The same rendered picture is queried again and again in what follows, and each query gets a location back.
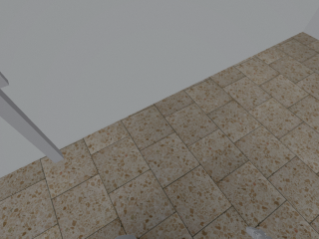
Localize panel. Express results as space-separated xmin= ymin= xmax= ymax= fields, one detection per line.
xmin=0 ymin=72 xmax=64 ymax=163

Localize right robot hand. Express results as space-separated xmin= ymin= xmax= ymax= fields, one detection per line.
xmin=246 ymin=226 xmax=272 ymax=239

